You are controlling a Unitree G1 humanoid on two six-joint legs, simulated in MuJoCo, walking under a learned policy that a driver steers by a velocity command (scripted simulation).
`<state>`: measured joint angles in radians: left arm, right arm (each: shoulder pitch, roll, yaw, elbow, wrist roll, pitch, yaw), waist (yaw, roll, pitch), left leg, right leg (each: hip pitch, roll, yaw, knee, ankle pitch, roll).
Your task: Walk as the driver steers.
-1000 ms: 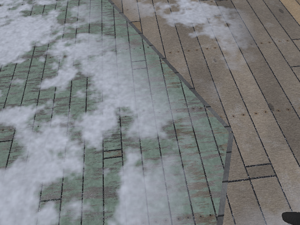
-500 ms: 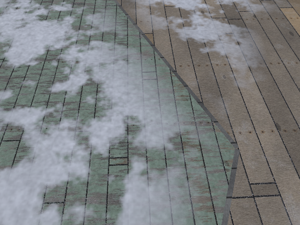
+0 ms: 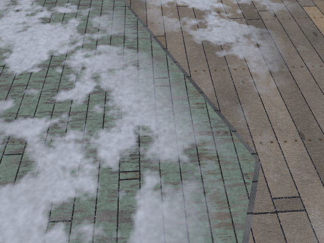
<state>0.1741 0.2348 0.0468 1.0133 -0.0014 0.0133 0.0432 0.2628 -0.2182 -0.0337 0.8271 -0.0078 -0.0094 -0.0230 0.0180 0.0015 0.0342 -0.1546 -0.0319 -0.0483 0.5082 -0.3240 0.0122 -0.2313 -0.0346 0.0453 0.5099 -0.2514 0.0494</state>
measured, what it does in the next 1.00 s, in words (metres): walks ahead: left foot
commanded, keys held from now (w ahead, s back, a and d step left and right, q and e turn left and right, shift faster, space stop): w+shift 0.66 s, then w+e+shift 0.34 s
